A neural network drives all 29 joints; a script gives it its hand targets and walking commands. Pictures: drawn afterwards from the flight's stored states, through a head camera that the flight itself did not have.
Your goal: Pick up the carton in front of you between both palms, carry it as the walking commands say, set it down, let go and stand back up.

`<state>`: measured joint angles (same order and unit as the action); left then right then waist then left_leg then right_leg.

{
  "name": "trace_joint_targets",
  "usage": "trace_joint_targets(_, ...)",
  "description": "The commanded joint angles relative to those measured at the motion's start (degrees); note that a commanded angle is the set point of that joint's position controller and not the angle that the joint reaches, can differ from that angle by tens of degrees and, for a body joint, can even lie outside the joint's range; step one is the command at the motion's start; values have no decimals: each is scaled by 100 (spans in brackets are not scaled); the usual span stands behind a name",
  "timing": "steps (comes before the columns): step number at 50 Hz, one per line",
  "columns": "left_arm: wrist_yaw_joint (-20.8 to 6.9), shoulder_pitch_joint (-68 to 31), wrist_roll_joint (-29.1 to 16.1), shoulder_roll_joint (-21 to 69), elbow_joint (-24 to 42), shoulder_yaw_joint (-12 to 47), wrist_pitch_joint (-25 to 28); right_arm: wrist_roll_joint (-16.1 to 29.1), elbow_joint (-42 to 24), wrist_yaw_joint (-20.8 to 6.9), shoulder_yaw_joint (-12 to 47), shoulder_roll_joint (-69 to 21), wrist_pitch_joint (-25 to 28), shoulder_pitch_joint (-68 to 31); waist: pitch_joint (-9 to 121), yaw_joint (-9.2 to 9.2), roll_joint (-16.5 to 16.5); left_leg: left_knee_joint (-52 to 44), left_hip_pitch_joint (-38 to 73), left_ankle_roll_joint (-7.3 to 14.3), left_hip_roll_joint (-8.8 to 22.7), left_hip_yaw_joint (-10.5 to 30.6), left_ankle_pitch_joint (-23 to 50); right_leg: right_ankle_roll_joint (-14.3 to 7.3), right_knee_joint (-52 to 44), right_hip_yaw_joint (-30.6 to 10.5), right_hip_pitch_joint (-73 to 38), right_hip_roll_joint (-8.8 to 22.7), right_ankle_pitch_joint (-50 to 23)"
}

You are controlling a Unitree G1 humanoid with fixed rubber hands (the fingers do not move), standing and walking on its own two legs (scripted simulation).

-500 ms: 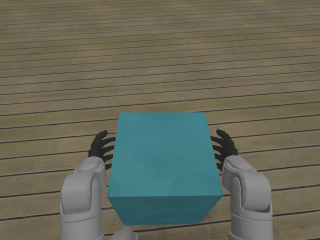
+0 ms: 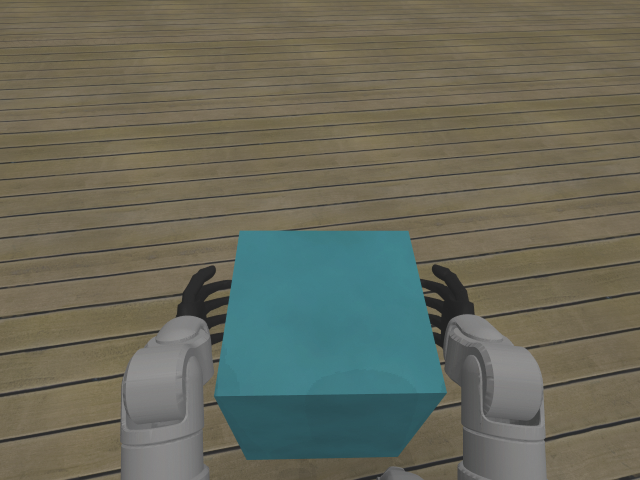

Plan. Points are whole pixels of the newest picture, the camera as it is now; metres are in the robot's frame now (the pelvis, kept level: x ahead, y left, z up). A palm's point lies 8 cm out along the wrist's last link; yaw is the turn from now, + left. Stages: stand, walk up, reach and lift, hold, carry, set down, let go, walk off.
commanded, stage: carry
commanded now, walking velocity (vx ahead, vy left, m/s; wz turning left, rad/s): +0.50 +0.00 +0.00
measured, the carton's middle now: (323, 350) +0.28 +0.00 +0.01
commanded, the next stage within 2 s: none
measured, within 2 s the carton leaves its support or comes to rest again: neither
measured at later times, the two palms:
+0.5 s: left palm (240, 176) +0.55 +0.13 +0.08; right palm (416, 173) +0.57 -0.17 +0.08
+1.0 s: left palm (256, 141) +0.66 +0.11 +0.08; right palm (416, 146) +0.65 -0.19 +0.07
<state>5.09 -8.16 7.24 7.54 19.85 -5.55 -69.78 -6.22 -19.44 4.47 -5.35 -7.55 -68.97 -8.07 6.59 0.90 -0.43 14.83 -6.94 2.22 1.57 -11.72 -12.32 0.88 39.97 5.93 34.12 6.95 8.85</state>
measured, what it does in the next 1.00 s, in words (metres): walks ahead: right foot, then left foot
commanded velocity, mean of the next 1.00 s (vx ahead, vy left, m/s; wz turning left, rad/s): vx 0.08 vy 0.00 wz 0.00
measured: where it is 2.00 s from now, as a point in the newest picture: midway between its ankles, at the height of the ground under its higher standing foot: (319, 462)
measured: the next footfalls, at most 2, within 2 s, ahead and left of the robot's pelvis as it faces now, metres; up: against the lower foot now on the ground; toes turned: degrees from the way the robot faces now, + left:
right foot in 0.16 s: +0.29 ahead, -0.13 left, +0.00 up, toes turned -9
left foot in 0.52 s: +0.43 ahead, +0.09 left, +0.00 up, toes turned -20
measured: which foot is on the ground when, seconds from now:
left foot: down 0.00-0.16, up 0.18-0.50, down 0.52-1.00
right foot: up 0.00-0.14, down 0.16-1.00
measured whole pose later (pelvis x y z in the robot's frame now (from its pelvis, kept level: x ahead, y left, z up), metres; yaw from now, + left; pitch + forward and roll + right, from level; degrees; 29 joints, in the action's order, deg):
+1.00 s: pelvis +0.39 -0.03 -0.01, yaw +0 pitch +5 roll +1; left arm 5.0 -9.3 7.0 7.7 19.0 -6.2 -69.4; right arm -7.1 -19.5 4.3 -5.7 -7.7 -69.3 -9.2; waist 6.3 0.6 -0.2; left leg 29.5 -19.7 1.0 2.8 -10.4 -11.5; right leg 2.2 27.6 9.6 5.8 4.2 21.1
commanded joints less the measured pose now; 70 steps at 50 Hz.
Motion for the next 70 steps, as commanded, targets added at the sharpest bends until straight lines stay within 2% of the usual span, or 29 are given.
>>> trace_joint_targets(1, -1363, -2606, -2368, 5122, 433, 4095, 22, 2340, -400, -1445, 3936, -5016, -52, -2484, 799, 17, 809, -558, 916, 482, 1269, 689, 1258, -2, -668, 334, -24, -155, -462)
trace_joint_targets(5, -1418, -2586, -2391, 4888, 331, 4029, -111, 2178, -214, -1404, 3854, -4826, -150, -2333, 515, 36, 938, -162, 1120, 310, 1242, 494, 1820, -126, -1262, 573, -453, -284, -547)
trace_joint_targets(7, -1449, -2505, -2385, 4858, 201, 3956, -140, 2161, -181, -1399, 3871, -4804, -182, -2421, 769, -98, 759, 968, 813, 89, 1010, 50, 2528, -202, -1672, 1014, -1713, -624, -300)
trace_joint_targets(8, -1466, -2477, -2369, 4846, 114, 3906, -143, 2158, -158, -1397, 3883, -4788, -196, -2404, 1175, -165, 485, 1988, 127, -97, 841, -119, 2404, -253, -1571, 824, -3013, -506, -57)
trace_joint_targets(9, -1475, -2348, -2300, 4810, -12, 3839, -128, 2188, -242, -1407, 3916, -4736, -224, -2537, 1556, -273, -545, 3540, -1045, -334, 469, -199, 1173, -598, -2100, -1161, -4038, 707, 707)
trace_joint_targets(10, -1499, -2405, -2287, 4897, -208, 3809, -59, 2237, -308, -1412, 4009, -4854, -249, -2690, 1750, -241, -1908, 4929, -2769, -517, -246, 155, -1204, -1349, -2472, -3167, -5133, 1786, -177)
trace_joint_targets(11, -1510, -2356, -2373, 5088, -137, 3826, -14, 2273, -240, -1433, 4054, -4974, -206, -2761, 1677, -238, -1579, 5723, -3196, -371, -28, 810, -1685, -1443, -2464, -2985, -4989, 1843, -1648)
trace_joint_targets(12, -1518, -2449, -2420, 5287, -48, 3886, 45, 2302, -234, -1454, 4085, -5167, -138, -2837, 1680, -247, -1174, 5898, -3215, -256, 162, 966, -1633, -1407, -2208, -2270, -4745, 1679, -2914)
trace_joint_targets(13, -1526, -2553, -2460, 5469, 55, 3939, 110, 2331, -272, -1466, 4125, -5305, -60, -2873, 1707, -234, -567, 5570, -3136, -195, 357, 1075, -1381, -1217, -2134, -1753, -4522, 1559, -3239)
trace_joint_targets(14, -1529, -2692, -2499, 5588, 178, 3981, 166, 2355, -278, -1466, 4160, -5477, 4, -2853, 1641, -206, -320, 4900, -2885, -193, 509, 1126, -1124, -991, -2283, -1310, -4130, 1415, -3101)
trace_joint_targets(15, -1532, -2758, -2536, 5663, 281, 4028, 212, 2357, -333, -1450, 4171, -5568, 63, -2837, 1647, -186, -433, 4291, -2580, -222, 492, 1019, -944, -802, -2363, -925, -3924, 1254, -3044)
trace_joint_targets(18, -1568, -2578, -2606, 5634, 482, 4107, 280, 2229, -367, -1351, 4189, -5637, 190, -2440, 1691, -150, -635, 2892, -1902, -320, 243, 676, -789, -848, -2372, -195, -3628, 999, -3253)
trace_joint_targets(21, -1593, -2370, -2605, 5424, 626, 4110, 275, 2135, -569, -1274, 4181, -5476, 209, -2268, 1638, -186, -930, 1897, -1557, -322, 17, 356, 147, -738, -2099, 244, -3605, 823, -3869)
trace_joint_targets(23, -1577, -2347, -2573, 5263, 700, 4091, 233, 2149, -730, -1267, 4161, -5329, 149, -2316, 1594, -178, -879, 1326, -1159, -355, 23, 204, 930, -583, -1869, 423, -3436, 672, -3440)
trace_joint_targets(25, -1553, -2334, -2479, 5092, 623, 4042, 159, 2173, -703, -1304, 4108, -5162, 46, -2264, 1401, -106, -562, 403, -330, -396, 125, 100, 2166, -248, -1424, 583, -2910, 400, -2352)
trace_joint_targets(26, -1540, -2281, -2398, 4981, 519, 3993, 116, 2181, -663, -1333, 4056, -5033, -21, -2270, 1412, -107, -383, 481, 293, -367, 539, 412, 2891, -81, -1215, 526, -2443, 344, -1626)
trace_joint_targets(27, -1523, -2282, -2355, 4876, 461, 3982, 52, 2155, -544, -1361, 3984, -4875, -82, -2288, 1607, -133, 195, 975, 890, -119, 1247, 1051, 4962, 116, -897, 449, -2057, 138, -302)
trace_joint_targets(28, -1500, -2349, -2358, 4814, 480, 4031, -39, 2094, -254, -1391, 3885, -4852, -95, -2227, 1785, -118, 687, 1256, 1307, 353, 1578, 1389, 5432, 222, -952, 144, -1744, 39, 575)
trace_joint_targets(29, -1498, -2412, -2360, 4767, 436, 4032, -104, 2066, -40, -1412, 3801, -4890, -94, -2071, 1737, -103, 915, 1124, 1156, 482, 1629, 1542, 5063, 254, -977, 59, -1738, -4, 987)
trace_joint_targets(31, -1527, -2577, -2391, 4915, 233, 4075, -131, 2075, 184, -1431, 3738, -5076, -92, -2105, 1638, -131, 827, 1133, 894, 369, 1348, 1263, 4956, 237, -1410, -14, -2048, -34, 637)
trace_joint_targets(33, -1552, -2764, -2462, 5096, 189, 4102, -91, 2121, 202, -1434, 3765, -5234, -65, -2295, 1591, -115, 742, 1358, 825, 165, 1107, 986, 5158, 261, -1653, 78, -2300, -18, -324)
trace_joint_targets(36, -1544, -2861, -2542, 5230, 241, 4111, -19, 2185, 20, -1407, 3853, -5347, -14, -2488, 1919, -77, 349, 1624, 741, 159, 974, 820, 5289, 259, -1270, 89, -2664, 40, -1557)
trace_joint_targets(41, -1503, -2720, -2484, 5301, 325, 4036, 35, 2246, -276, -1374, 4001, -5398, 9, -2627, 1924, -86, 267, 1671, 762, 198, 862, 769, 5336, 234, -1448, 144, -2646, -55, -1552)
trace_joint_targets(48, -1518, -2496, -2381, 5179, 267, 3945, 25, 2246, -307, -1392, 4087, -5278, -23, -2551, 1619, -92, -316, 1663, -307, -57, 421, 366, 3180, 144, -1086, 143, -3381, 270, -3895)
trace_joint_targets(50, -1526, -2559, -2378, 5179, 291, 3943, 26, 2276, -316, -1411, 4109, -5278, -31, -2622, 1531, -95, -266, 1603, -103, -58, 428, 357, 3355, 149, -1017, 188, -3139, 251, -3717)
trace_joint_targets(54, -1539, -2639, -2397, 5163, 284, 3951, 4, 2279, -261, -1422, 4089, -5262, -49, -2641, 1510, -93, 21, 1649, 311, 79, 691, 574, 4348, 180, -1230, 153, -2733, 108, -2299)
trace_joint_targets(60, -1575, -2606, -2418, 5087, 110, 3942, -44, 2162, -29, -1397, 3977, -5223, -81, -2485, 1300, -96, -269, 1787, -473, -76, 542, 424, 2603, 40, -1245, 84, -3208, 421, -3516)
trace_joint_targets(62, -1582, -2657, -2418, 5116, 105, 3942, -31, 2175, -38, -1402, 3985, -5248, -78, -2559, 1275, -99, -340, 1827, -491, -74, 565, 426, 2359, -19, -1178, 114, -3103, 469, -3495)
trace_joint_targets(70, -1567, -2800, -2431, 5223, 225, 3984, -11, 2275, -181, -1430, 4023, -5307, -77, -2734, 1216, -99, -11, 1632, -242, -10, 744, 588, 2288, -133, -1303, 149, -2496, 246, -1027)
